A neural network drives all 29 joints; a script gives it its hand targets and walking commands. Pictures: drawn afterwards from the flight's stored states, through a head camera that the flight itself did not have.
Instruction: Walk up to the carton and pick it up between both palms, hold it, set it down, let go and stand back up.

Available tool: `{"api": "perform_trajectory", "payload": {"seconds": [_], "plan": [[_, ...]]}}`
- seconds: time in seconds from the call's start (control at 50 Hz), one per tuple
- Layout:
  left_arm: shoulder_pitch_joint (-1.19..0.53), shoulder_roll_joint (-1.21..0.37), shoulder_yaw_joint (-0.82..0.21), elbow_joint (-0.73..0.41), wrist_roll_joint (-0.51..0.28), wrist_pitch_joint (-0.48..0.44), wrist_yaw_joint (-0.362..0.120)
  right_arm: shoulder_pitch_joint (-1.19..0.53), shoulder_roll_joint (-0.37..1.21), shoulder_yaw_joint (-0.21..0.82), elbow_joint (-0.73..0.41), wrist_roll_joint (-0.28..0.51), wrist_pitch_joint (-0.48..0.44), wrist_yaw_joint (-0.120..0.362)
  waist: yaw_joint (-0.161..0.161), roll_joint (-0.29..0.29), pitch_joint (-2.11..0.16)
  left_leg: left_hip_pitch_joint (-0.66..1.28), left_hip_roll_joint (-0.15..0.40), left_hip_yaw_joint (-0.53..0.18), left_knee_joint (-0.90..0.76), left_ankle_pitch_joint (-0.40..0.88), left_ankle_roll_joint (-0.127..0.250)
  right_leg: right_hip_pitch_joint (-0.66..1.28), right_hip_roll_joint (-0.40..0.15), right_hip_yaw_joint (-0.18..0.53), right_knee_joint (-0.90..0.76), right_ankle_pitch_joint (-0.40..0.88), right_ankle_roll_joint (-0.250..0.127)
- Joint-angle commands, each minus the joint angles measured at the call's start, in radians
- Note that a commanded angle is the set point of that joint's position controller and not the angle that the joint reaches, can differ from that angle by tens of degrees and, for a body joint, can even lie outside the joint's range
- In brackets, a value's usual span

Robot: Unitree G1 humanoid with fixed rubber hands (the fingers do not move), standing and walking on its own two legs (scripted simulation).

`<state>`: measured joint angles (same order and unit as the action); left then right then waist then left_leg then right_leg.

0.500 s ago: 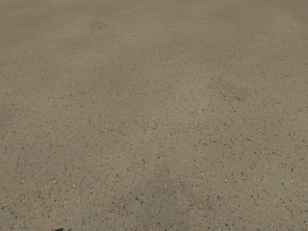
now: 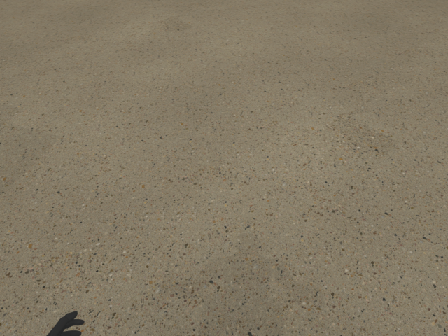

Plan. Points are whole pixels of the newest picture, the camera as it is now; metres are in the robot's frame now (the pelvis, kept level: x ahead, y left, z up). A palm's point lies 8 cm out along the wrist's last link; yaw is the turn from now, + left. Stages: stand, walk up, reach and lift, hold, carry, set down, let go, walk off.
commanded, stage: walk up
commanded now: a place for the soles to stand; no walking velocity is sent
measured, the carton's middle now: out of the picture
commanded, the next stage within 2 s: none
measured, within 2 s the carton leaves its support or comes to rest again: neither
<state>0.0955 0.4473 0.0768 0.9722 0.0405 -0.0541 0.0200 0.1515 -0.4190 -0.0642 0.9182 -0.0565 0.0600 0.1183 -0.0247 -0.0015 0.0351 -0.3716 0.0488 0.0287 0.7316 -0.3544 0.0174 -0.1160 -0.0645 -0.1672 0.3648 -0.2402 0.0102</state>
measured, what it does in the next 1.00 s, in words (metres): steps to the left, turning left: left foot, then right foot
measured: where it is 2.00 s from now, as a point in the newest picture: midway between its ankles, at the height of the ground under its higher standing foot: (78, 281)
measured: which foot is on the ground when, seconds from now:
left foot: up 0.00-0.18, down 0.20-0.52, up 0.54-0.94, down 0.96-1.00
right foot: down 0.00-0.24, up 0.26-0.50, down 0.52-1.00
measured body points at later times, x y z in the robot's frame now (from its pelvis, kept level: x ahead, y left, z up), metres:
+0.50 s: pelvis +0.12 +0.12 -0.01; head +0.16 +0.12 +0.44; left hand +0.15 +0.48 -0.09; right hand +0.31 -0.16 -0.11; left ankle +0.09 +0.23 -0.74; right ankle +0.24 +0.06 -0.74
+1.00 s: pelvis +0.24 +0.29 -0.03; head +0.25 +0.31 +0.42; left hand -0.03 +0.55 -0.11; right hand +0.63 +0.26 -0.07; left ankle +0.21 +0.44 -0.75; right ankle +0.26 +0.07 -0.73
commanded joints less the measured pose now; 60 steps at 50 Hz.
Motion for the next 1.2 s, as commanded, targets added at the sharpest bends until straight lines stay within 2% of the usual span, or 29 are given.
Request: {"api": "perform_trajectory", "payload": {"seconds": [0.0,0.12,0.18,0.2,0.22,0.24,0.26,0.3,0.32,0.4,0.46,0.48,0.5,0.52,0.54,0.58,0.64,0.7,0.76,0.8,0.88,0.92,0.94,0.96,0.98,1.0,1.04,1.08,1.18], "plan": [[-0.004,0.305,0.086,-0.076,-0.002,-0.022,0.01,-0.091,-0.187,-0.07,-0.147,0.002,-0.01,0.055,0.01,-0.094,-0.013,-0.18,0.12,-0.103,0.14,0.028,-0.016,0.033,-0.35,0.18,-0.17,-0.122,-0.195],[-0.063,0.296,0.092,-0.1,0.005,-0.022,-0.02,-0.065,-0.166,-0.074,-0.171,0.028,-0.014,0.078,-0.028,-0.114,-0.035,0.035,0.104,0.056,-0.064,0.133,0.002,-0.108,-0.263,-0.053,-0.027,-0.015,-0.149],[-0.051,0.254,0.078,-0.115,0.01,-0.006,-0.027,0.161,-0.236,-0.098,-0.107,0.028,-0.02,0.05,-0.117,0.057,-0.116,0.288,-0.028,0.104,-0.12,0.011,0.045,-0.247,-0.166,-0.14,0.359,-0.102,-0.101],[-0.037,0.194,0.054,-0.128,0.004,-0.001,-0.031,0.231,-0.302,-0.117,-0.104,0.013,-0.024,0.032,-0.162,0.256,-0.084,0.382,0.009,-0.068,-0.257,-0.115,0.114,-0.423,-0.103,-0.146,0.611,-0.236,-0.071],[-0.021,0.156,0.037,-0.19,-0.025,-0.011,-0.036,0.184,-0.401,-0.131,-0.142,0.007,-0.022,0.017,-0.118,0.459,-0.03,0.418,0.201,-0.609,-0.527,-0.197,0.231,-0.692,0.068,-0.096,0.784,-0.45,-0.008],[-0.047,0.223,0.043,-0.204,-0.029,-0.026,-0.038,0.102,-0.389,-0.123,-0.176,0.025,-0.009,0.018,-0.087,0.418,0.045,0.257,0.251,-0.778,-0.633,-0.209,0.332,-0.634,0.049,0.086,0.784,-0.427,-0.015],[-0.026,0.24,0.046,-0.179,-0.026,-0.034,-0.039,0.047,-0.364,-0.123,-0.196,0.027,-0.007,0.017,-0.04,0.292,0.064,0.22,0.273,-0.743,-0.625,-0.205,0.346,-0.604,0.017,0.107,0.757,-0.386,-0.034],[0.02,0.256,0.047,-0.148,-0.031,-0.042,-0.04,-0.013,-0.32,-0.115,-0.233,0.018,-0.022,0.003,-0.002,0.137,0.012,0.203,0.166,-0.461,-0.463,-0.003,0.255,-0.484,-0.058,0.17,0.635,-0.264,-0.037],[0.058,0.246,0.045,-0.153,-0.041,-0.041,-0.04,-0.039,-0.294,-0.103,-0.246,0.018,-0.028,0.0,0.012,0.172,-0.003,0.172,0.129,-0.379,-0.451,0.018,0.238,-0.437,-0.029,0.14,0.521,-0.235,-0.031],[0.128,0.221,0.055,-0.149,-0.037,-0.047,-0.018,-0.051,-0.246,-0.096,-0.312,0.006,-0.033,0.02,0.034,0.208,-0.083,0.061,0.123,-0.395,-0.453,0.127,0.249,-0.224,0.033,0.113,0.309,-0.134,-0.029],[0.251,0.245,0.068,-0.104,-0.036,-0.048,-0.003,-0.104,-0.185,-0.076,-0.352,0.017,-0.036,0.025,0.113,0.031,-0.151,-0.174,0.005,-0.264,-0.294,-0.053,0.132,0.191,0.017,0.124,0.069,0.134,-0.043],[0.312,0.285,0.084,-0.1,-0.02,-0.046,0.01,-0.084,-0.124,-0.061,-0.358,0.027,-0.039,0.023,0.149,-0.123,-0.185,-0.299,-0.094,-0.189,-0.157,-0.138,0.083,0.325,-0.082,0.214,-0.04,0.067,-0.05],[0.285,0.329,0.097,-0.122,0.007,-0.05,0.024,-0.03,-0.095,-0.051,-0.354,0.017,-0.035,0.018,0.137,-0.214,-0.239,-0.328,-0.107,-0.155,0.12,-0.139,0.029,0.302,-0.385,0.482,-0.139,-0.16,-0.099],[0.116,0.37,0.099,-0.184,0.004,-0.049,0.029,0.073,-0.152,-0.06,-0.3,0.006,-0.021,0.016,0.045,-0.192,-0.145,-0.329,-0.051,-0.158,0.287,-0.1,-0.013,0.099,-0.483,0.603,-0.255,-0.446,-0.133],[0.021,0.38,0.106,-0.206,0.003,-0.047,0.03,0.159,-0.232,-0.077,-0.256,0.001,-0.011,0.026,-0.017,-0.152,-0.124,-0.283,0.008,-0.141,0.362,-0.094,-0.007,0.001,-0.489,0.572,-0.293,-0.577,-0.16],[0.045,0.313,0.088,-0.196,-0.005,-0.057,0.012,0.059,-0.291,-0.093,-0.242,0.011,-0.029,0.041,0.019,-0.073,-0.049,-0.228,0.065,-0.113,0.299,-0.049,-0.017,-0.091,-0.394,0.483,-0.267,-0.483,-0.183],[0.122,0.286,0.104,-0.171,-0.021,-0.073,0.007,0.033,-0.228,-0.061,-0.22,0.03,-0.046,0.055,0.054,-0.114,-0.035,-0.337,0.075,-0.105,0.211,0.108,-0.032,0.059,-0.294,0.15,-0.196,-0.202,-0.135],[0.195,0.282,0.098,-0.153,-0.022,-0.077,-0.01,-0.111,-0.21,-0.046,-0.258,0.031,-0.055,0.071,0.094,-0.055,-0.017,-0.322,0.092,-0.059,0.111,0.126,-0.05,0.055,-0.304,0.073,-0.201,-0.142,-0.159],[0.194,0.287,0.103,-0.165,-0.025,-0.083,-0.019,-0.18,-0.188,-0.049,-0.251,0.04,-0.063,0.081,0.106,-0.138,0.037,-0.295,0.112,-0.006,-0.015,0.223,-0.056,0.048,-0.29,-0.025,-0.203,-0.053,-0.163],[0.209,0.311,0.117,-0.169,-0.017,-0.078,-0.024,-0.205,-0.175,-0.043,-0.253,0.045,-0.061,0.086,0.104,-0.09,-0.003,-0.245,0.104,0.015,-0.056,0.237,-0.056,0.08,-0.287,-0.091,-0.175,-0.023,-0.153],[0.181,0.332,0.107,-0.167,-0.021,-0.064,-0.032,-0.234,-0.196,-0.057,-0.234,0.053,-0.071,0.069,0.081,-0.111,-0.017,-0.065,0.059,0.064,-0.165,0.225,-0.034,0.033,-0.265,-0.178,-0.061,0.131,-0.132],[0.157,0.325,0.102,-0.203,-0.025,-0.059,-0.028,-0.101,-0.233,-0.072,-0.207,0.049,-0.068,0.057,0.012,-0.067,-0.096,0.072,0.012,0.079,-0.16,0.167,0.006,0.021,-0.265,-0.19,0.103,0.212,-0.129],[0.14,0.307,0.094,-0.204,-0.028,-0.051,-0.031,0.02,-0.282,-0.095,-0.162,0.042,-0.071,0.04,-0.062,-0.024,-0.186,0.261,-0.018,0.085,-0.174,0.102,0.046,-0.051,-0.221,-0.216,0.33,0.219,-0.118],[0.193,0.257,0.074,-0.216,-0.027,-0.049,-0.033,0.179,-0.345,-0.124,-0.119,0.027,-0.068,0.019,-0.134,0.162,-0.256,0.535,-0.018,0.0,-0.211,-0.019,0.112,-0.268,-0.174,-0.212,0.655,0.144,-0.082],[0.22,0.178,0.049,-0.266,-0.041,-0.062,-0.042,0.217,-0.435,-0.145,-0.138,0.022,-0.065,-0.009,-0.138,0.452,-0.204,0.72,0.207,-0.503,-0.354,-0.02,0.217,-0.667,-0.024,-0.183,0.871,-0.305,-0.014],[0.155,0.274,0.054,-0.279,-0.038,-0.064,-0.043,0.172,-0.445,-0.138,-0.164,0.062,-0.058,-0.023,-0.122,0.354,-0.233,0.685,0.265,-0.659,-0.456,-0.121,0.278,-0.72,-0.034,0.01,0.878,-0.343,-0.02],[0.096,0.295,0.047,-0.244,-0.035,-0.078,-0.046,0.063,-0.374,-0.118,-0.174,0.07,-0.052,-0.034,-0.075,0.129,-0.05,0.464,0.249,-0.508,-0.473,-0.034,0.258,-0.66,-0.105,0.095,0.792,-0.188,-0.042],[0.183,0.258,0.041,-0.211,-0.046,-0.069,-0.057,0.013,-0.324,-0.099,-0.18,0.066,-0.073,-0.046,0.0,0.123,-0.049,0.304,0.143,-0.295,-0.417,0.275,0.193,-0.489,-0.13,0.14,0.641,-0.079,-0.035],[0.206,0.232,0.031,-0.198,-0.04,-0.056,-0.057,-0.015,-0.223,-0.081,-0.239,0.059,-0.097,-0.02,0.022,0.178,-0.005,0.108,0.072,-0.247,-0.492,0.052,0.23,-0.383,-0.065,0.082,0.424,-0.058,-0.016]]}}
